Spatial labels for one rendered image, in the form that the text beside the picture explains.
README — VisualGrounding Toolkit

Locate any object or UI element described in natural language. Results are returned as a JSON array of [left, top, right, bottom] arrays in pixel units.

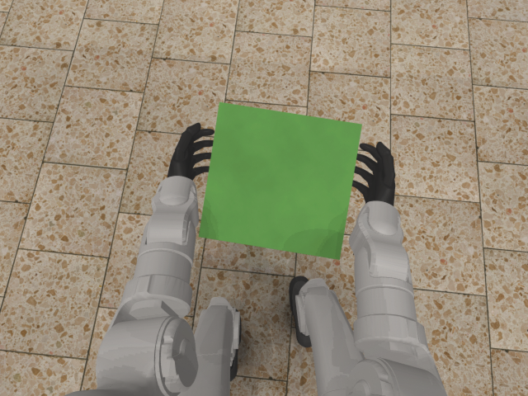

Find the robot left hand
[[167, 123, 215, 181]]

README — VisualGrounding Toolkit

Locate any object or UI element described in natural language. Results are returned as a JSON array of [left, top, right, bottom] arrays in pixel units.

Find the carton
[[199, 102, 362, 260]]

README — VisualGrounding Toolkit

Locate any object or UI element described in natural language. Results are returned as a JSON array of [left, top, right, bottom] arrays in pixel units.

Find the robot left upper arm
[[64, 315, 198, 396]]

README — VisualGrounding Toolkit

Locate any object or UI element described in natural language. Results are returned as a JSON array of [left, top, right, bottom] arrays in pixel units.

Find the robot right hand
[[352, 142, 395, 206]]

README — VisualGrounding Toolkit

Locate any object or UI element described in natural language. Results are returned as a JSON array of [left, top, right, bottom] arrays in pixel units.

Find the robot right upper arm
[[346, 357, 447, 396]]

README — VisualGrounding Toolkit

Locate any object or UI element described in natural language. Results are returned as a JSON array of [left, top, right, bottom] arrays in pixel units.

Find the left robot thigh
[[177, 305, 240, 396]]

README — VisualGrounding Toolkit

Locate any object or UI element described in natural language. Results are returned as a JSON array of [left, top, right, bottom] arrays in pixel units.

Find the robot right forearm
[[349, 200, 444, 387]]

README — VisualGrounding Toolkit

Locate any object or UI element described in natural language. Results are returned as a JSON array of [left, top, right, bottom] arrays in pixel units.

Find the right robot thigh
[[295, 286, 365, 396]]

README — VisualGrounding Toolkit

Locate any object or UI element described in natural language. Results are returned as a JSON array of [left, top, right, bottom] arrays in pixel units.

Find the robot thigh
[[177, 305, 240, 396], [295, 286, 365, 396]]

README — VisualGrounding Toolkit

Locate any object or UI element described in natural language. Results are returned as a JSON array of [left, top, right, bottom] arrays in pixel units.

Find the robot left forearm
[[96, 176, 199, 378]]

